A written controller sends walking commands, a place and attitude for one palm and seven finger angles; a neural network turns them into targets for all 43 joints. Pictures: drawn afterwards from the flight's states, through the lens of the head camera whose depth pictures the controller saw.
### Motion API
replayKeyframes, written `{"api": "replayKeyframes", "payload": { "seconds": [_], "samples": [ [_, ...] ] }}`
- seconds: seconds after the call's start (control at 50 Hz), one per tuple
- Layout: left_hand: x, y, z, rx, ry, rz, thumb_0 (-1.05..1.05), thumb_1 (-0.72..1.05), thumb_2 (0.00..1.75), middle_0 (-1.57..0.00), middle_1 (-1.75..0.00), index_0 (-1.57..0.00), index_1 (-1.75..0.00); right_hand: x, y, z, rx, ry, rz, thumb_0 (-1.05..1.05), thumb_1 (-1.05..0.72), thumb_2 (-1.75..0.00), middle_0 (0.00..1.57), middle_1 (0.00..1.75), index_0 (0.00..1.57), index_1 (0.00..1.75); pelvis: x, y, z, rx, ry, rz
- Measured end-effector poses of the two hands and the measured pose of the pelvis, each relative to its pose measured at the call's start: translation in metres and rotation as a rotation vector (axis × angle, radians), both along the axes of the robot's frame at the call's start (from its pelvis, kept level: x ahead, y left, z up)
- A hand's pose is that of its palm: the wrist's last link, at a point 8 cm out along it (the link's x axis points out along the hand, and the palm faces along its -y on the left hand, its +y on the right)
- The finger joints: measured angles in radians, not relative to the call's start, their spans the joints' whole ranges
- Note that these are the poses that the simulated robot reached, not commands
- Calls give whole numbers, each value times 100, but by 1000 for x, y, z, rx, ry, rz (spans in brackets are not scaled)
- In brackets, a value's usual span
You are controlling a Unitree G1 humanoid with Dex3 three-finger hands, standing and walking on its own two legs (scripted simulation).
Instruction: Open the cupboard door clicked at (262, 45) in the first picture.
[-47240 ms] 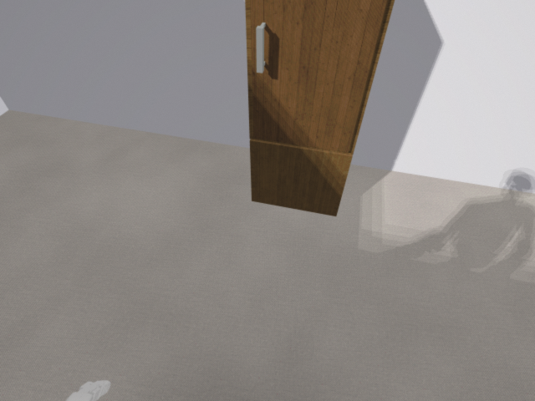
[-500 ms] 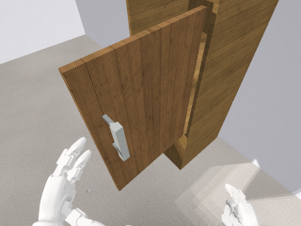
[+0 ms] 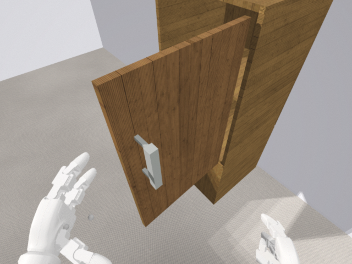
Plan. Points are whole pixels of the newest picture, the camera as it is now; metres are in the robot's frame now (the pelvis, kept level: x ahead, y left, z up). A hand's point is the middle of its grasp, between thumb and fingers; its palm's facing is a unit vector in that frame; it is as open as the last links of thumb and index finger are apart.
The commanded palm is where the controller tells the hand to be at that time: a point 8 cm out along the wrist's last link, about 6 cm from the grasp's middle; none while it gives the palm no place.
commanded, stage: draw the hand back to the body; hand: left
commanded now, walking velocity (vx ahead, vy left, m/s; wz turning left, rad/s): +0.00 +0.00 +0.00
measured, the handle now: (148, 162) +0.32 +0.09 +0.09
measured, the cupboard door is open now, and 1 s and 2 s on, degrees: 93 93 93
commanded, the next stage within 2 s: step back with the hand held close in 1.32 s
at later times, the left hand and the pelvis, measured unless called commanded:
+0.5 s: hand (50, 203) +0.19 +0.22 +0.15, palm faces +0.27 -0.90 -0.35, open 14.3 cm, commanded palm +0.14 +0.27 +0.17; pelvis +0.01 +0.01 +0.03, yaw +0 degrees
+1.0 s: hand (12, 166) +0.21 +0.27 +0.21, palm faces +0.46 -0.79 -0.40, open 8.5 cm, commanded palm +0.17 +0.30 +0.22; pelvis +0.02 +0.00 +0.05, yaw -1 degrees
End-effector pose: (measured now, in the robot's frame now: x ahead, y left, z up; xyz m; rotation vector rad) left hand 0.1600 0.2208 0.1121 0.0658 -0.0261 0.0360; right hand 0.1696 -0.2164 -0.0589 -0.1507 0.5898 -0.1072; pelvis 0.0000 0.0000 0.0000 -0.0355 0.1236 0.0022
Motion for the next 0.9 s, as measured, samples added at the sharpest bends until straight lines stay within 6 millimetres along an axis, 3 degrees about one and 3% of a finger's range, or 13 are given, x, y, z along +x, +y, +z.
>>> {"api": "replayKeyframes", "payload": {
  "seconds": [0.16,0.26,0.34,0.6,0.9],
  "samples": [
    [-5,13,7,-4,39,5,-1,-50,30,-16,-30,-15,-30,4,7,12,-15,-27,22,1,-90,-90,20,30,20,30,1,7,7,-5,-29,4],
    [-7,21,23,19,-4,9,-1,-47,31,-16,-30,-15,-30,8,11,20,-22,-55,37,1,-90,-90,20,30,20,30,1,9,11,-7,-47,7],
    [-7,30,41,178,-3,116,-1,-39,34,-16,-30,-15,-30,9,14,26,-33,-51,35,1,-90,-90,20,30,20,30,3,11,18,-2,-71,0],
    [-6,54,70,326,11,298,-1,1,51,-18,-30,-17,-31,4,18,29,-40,36,45,1,-90,-90,20,30,21,30,9,13,41,12,-144,-7],
    [8,74,106,384,-90,394,0,53,74,-20,-30,-19,-31,22,3,38,-50,51,41,1,-90,-90,20,30,21,30,20,5,52,21,-186,-20]
  ]
}}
